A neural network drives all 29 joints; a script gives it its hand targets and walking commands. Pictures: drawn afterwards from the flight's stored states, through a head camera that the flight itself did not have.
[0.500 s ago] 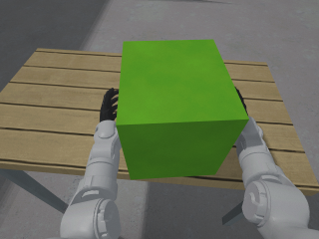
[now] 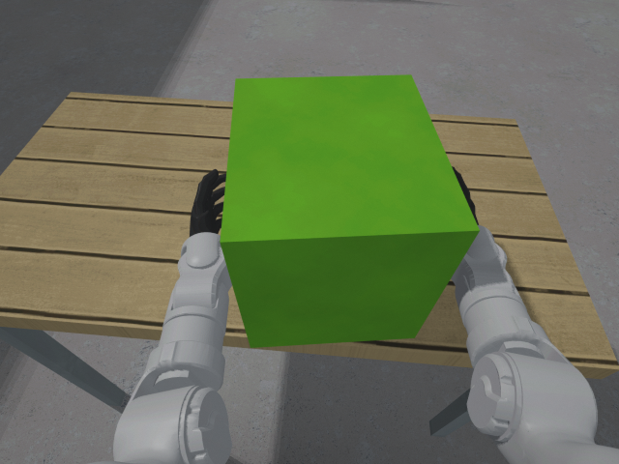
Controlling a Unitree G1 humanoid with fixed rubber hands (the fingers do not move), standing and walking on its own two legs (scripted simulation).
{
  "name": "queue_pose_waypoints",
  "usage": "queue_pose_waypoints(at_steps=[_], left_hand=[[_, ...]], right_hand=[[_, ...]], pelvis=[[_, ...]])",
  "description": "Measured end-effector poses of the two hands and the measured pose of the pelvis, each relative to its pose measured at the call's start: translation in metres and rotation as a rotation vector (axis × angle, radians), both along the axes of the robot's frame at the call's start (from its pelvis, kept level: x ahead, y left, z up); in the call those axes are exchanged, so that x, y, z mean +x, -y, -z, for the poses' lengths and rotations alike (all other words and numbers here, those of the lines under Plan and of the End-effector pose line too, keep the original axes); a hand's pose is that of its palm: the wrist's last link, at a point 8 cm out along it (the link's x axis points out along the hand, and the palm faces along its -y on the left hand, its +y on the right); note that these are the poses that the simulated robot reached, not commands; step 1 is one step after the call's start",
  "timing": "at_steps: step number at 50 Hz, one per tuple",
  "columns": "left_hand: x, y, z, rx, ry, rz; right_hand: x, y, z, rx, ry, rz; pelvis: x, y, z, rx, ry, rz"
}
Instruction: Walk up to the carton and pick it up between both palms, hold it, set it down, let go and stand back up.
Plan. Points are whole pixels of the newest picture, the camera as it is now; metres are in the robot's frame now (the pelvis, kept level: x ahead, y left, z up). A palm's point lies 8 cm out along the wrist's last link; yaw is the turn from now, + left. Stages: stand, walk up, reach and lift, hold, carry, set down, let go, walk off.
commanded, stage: reach and lift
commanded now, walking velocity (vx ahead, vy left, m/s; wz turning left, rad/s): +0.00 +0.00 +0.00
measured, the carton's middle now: (329, 214) +0.44 +0.04 +0.07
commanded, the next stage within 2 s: none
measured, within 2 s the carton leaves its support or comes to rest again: leaves its support in 0.42 s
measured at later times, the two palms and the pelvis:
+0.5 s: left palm (211, 234) +0.36 +0.19 +0.08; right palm (467, 224) +0.43 -0.14 +0.09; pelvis -0.01 -0.01 +0.00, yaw +3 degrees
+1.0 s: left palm (207, 236) +0.36 +0.19 +0.09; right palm (474, 221) +0.42 -0.14 +0.11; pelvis -0.03 +0.00 -0.01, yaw +1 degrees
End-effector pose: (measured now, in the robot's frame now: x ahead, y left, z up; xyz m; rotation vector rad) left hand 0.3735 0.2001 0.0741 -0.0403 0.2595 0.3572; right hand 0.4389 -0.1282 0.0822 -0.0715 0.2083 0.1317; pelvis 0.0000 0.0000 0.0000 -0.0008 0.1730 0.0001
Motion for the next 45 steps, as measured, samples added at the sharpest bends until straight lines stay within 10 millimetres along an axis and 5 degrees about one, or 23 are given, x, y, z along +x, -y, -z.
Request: queue_pose_waypoints(at_steps=[20, 45], left_hand=[[-0.006, 0.006, -0.003, 0.004, 0.030, -0.010], [-0.017, 0.016, -0.001, -0.081, -0.009, 0.022]], right_hand=[[-0.004, 0.004, -0.004, -0.046, 0.076, -0.015], [-0.026, 0.016, -0.020, -0.092, 0.035, 0.022]], pelvis=[[-0.002, 0.011, 0.001, -0.003, -0.020, -0.047], [-0.029, 0.005, 0.005, 0.003, -0.052, -0.006]])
